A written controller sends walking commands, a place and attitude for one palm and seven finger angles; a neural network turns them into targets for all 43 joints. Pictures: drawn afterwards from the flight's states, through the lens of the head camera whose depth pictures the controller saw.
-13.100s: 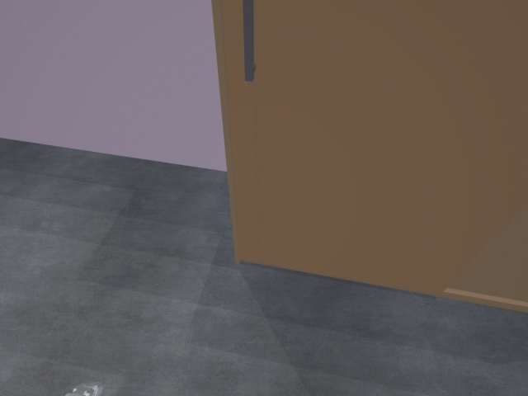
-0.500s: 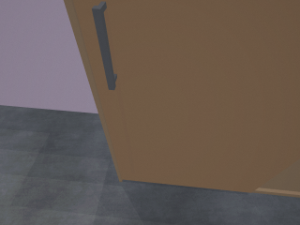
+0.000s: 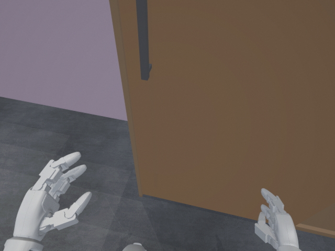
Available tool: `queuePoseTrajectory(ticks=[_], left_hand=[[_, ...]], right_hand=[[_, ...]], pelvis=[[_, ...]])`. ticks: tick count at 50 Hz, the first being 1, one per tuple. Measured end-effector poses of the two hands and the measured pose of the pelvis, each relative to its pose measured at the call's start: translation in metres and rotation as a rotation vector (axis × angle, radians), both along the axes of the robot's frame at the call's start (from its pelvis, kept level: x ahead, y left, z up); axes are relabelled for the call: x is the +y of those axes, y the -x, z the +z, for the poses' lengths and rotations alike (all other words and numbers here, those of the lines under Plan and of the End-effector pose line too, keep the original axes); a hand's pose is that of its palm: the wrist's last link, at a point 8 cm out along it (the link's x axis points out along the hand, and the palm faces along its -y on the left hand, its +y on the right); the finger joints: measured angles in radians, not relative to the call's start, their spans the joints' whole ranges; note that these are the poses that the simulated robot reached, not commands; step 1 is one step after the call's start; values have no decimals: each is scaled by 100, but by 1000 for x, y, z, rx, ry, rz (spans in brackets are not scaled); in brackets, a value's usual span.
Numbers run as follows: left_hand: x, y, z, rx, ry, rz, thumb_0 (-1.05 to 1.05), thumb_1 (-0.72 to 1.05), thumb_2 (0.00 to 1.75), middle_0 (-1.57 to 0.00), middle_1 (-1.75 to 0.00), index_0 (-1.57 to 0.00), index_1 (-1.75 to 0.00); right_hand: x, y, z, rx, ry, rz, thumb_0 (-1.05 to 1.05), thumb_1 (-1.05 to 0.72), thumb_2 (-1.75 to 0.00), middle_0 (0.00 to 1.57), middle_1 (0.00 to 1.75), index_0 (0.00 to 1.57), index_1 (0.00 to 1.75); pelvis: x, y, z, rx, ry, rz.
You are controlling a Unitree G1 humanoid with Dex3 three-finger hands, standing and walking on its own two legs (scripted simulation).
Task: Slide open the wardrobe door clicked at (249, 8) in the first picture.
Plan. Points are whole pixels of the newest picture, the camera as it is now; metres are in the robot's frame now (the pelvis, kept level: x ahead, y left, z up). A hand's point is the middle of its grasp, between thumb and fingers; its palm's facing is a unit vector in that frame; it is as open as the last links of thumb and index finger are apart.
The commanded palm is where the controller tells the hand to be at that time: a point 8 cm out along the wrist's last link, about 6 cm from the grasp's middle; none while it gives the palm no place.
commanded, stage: raise the hand with hooked fingers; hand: left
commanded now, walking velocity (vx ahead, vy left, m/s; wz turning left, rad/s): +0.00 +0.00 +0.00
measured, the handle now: (145, 33) +0.50 +0.12 +0.28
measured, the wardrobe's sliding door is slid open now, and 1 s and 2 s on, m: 0.00 0.00 0.00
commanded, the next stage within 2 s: move the hooked fingers beside the handle in 1.56 s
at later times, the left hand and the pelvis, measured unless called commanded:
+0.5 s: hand (51, 147) +0.24 +0.25 +0.17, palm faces -0.04 -0.99 -0.12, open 12.3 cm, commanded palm +0.21 +0.30 +0.19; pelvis +0.01 +0.02 +0.03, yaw -2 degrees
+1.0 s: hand (14, 82) +0.28 +0.28 +0.28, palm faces +0.00 -0.99 -0.17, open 13.9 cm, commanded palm +0.25 +0.33 +0.30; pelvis +0.01 +0.01 +0.04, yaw +0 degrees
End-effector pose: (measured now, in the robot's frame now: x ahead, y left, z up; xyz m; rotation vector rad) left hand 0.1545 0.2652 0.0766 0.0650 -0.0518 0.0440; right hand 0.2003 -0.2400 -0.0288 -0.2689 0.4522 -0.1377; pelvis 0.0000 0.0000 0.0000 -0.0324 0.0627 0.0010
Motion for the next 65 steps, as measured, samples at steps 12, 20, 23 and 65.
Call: queuePoseTrajectory(ticks=[12, 20, 23, 65], left_hand=[[15, -63, 55, 38, -25, -130, 1, 19, 59, -25, -75, -25, -76], [27, -66, 83, -16, -37, -106, 0, 1, 51, -26, -87, -26, -88], [32, -68, 93, -24, -46, -101, 0, -6, 48, -27, -92, -27, -92], [68, -138, 216, -52, -90, -98, -1, -50, 30, -30, -120, -30, -120]], right_hand=[[30, 53, -18, 99, -129, -63, 2, -90, -90, 20, 30, 21, 30], [21, 54, -7, 87, -77, -56, 2, -90, -90, 20, 30, 21, 30], [19, 45, 1, 60, -58, -49, 2, -90, -90, 20, 30, 21, 30], [14, -7, 17, 45, -112, 18, 2, -90, -90, 20, 30, 20, 30]], pelvis=[[12, -3, 22, -30, -11, -35], [20, -7, 30, -58, -13, -33], [22, -8, 32, -73, -14, -31], [8, -24, 44, -101, -31, -23]])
